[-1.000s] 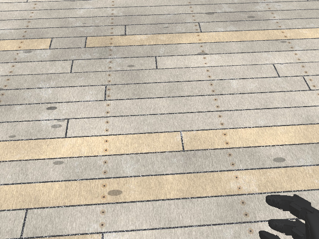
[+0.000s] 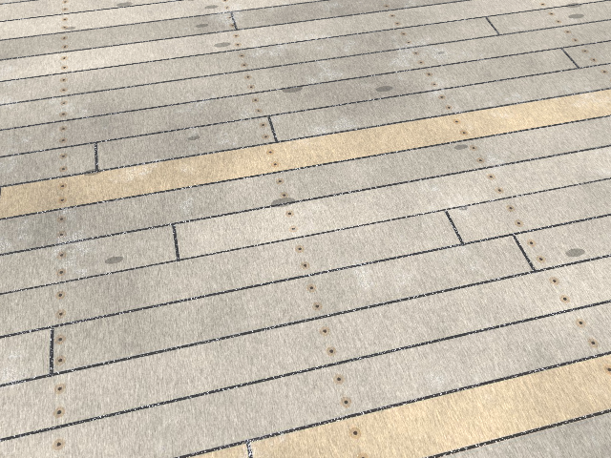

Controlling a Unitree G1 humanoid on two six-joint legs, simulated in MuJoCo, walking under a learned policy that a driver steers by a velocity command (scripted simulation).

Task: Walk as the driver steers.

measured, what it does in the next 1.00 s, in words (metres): walks ahead: right foot, then left foot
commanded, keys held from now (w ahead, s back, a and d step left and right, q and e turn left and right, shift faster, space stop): w+q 0.22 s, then w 0.36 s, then no key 0.42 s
